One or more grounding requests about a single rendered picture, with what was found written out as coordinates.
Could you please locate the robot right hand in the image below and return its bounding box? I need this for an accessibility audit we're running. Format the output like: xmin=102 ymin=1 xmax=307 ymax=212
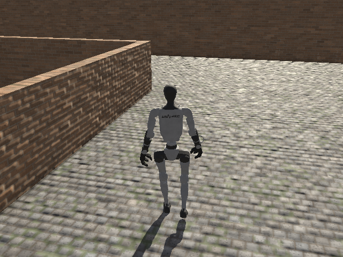
xmin=190 ymin=147 xmax=203 ymax=159

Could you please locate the robot right upper arm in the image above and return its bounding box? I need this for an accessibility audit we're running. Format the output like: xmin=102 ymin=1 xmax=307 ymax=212
xmin=182 ymin=107 xmax=197 ymax=137

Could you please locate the left robot forearm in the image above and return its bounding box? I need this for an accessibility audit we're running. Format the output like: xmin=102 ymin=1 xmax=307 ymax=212
xmin=141 ymin=131 xmax=152 ymax=154

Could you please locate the right robot forearm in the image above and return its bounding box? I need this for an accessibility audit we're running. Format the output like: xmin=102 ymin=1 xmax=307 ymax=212
xmin=191 ymin=128 xmax=201 ymax=149

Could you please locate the left robot shin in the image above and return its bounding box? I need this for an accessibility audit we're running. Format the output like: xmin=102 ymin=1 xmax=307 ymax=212
xmin=159 ymin=173 xmax=169 ymax=206

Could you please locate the robot head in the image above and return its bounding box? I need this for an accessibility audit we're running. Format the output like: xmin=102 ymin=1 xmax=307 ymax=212
xmin=161 ymin=84 xmax=179 ymax=110

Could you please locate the robot left upper arm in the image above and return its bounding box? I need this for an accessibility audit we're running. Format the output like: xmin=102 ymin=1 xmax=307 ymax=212
xmin=146 ymin=108 xmax=160 ymax=138

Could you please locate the robot left hand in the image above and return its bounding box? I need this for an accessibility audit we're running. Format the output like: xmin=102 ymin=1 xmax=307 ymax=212
xmin=140 ymin=153 xmax=152 ymax=167

